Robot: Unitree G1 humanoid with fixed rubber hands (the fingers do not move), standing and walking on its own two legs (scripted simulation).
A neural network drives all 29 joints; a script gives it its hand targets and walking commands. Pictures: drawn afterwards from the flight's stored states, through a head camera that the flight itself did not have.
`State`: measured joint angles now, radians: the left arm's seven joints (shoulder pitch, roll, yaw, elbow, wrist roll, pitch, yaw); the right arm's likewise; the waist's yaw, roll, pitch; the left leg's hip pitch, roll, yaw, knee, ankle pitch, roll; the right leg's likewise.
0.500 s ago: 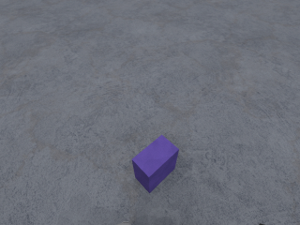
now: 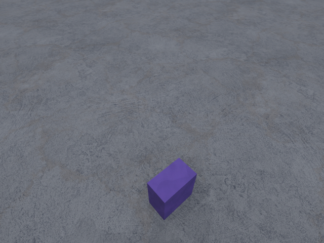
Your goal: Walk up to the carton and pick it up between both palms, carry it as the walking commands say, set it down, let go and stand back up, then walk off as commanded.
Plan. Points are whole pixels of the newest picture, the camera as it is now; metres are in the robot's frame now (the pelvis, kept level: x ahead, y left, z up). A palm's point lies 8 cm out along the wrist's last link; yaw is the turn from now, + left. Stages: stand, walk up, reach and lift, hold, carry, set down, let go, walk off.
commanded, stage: walk up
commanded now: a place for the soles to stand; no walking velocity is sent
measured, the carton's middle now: (171, 189) +0.56 -0.04 -0.64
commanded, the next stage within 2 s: none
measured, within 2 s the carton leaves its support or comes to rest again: neither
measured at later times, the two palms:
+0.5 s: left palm out of the picture +0.11 +0.24 -0.15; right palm out of the picture +0.07 -0.46 -0.10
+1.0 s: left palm out of the picture +0.11 +0.13 -0.19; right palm out of the picture +0.32 -0.54 -0.12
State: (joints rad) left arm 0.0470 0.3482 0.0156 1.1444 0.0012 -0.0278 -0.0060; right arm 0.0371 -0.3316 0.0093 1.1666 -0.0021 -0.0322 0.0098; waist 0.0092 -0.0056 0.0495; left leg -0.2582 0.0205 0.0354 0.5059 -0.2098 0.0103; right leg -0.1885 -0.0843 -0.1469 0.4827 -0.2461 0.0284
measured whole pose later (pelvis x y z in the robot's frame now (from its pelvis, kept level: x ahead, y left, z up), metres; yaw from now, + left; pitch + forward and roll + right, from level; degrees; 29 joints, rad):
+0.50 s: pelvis +0.01 -0.10 -0.04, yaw +9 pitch -1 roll +0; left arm 0.10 0.45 0.18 0.78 0.08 0.06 -0.12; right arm 0.30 -0.46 -0.09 1.02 -0.06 -0.06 -0.10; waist -0.03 -0.08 0.11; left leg -0.52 0.04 -0.17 0.94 -0.49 -0.02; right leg -0.47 -0.04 0.03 0.87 -0.38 0.03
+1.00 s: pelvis +0.14 -0.24 -0.07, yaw +23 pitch -3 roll +1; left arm 0.16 0.51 0.19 0.77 0.05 0.10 -0.10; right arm 0.30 -0.42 -0.04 0.91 -0.06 -0.13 -0.12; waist 0.01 -0.16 0.11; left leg -0.51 0.10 -0.10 1.05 -0.51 -0.09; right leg -0.60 -0.13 0.08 1.13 -0.50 0.00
